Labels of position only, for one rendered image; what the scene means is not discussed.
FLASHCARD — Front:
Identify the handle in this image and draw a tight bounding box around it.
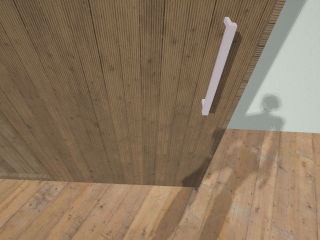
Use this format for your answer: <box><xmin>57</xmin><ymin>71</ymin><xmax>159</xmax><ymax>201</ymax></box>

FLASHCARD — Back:
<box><xmin>201</xmin><ymin>17</ymin><xmax>237</xmax><ymax>116</ymax></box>

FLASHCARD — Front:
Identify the wardrobe door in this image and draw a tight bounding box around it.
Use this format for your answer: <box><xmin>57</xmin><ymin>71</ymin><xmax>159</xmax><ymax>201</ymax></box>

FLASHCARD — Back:
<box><xmin>0</xmin><ymin>0</ymin><xmax>277</xmax><ymax>187</ymax></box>
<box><xmin>0</xmin><ymin>116</ymin><xmax>47</xmax><ymax>175</ymax></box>

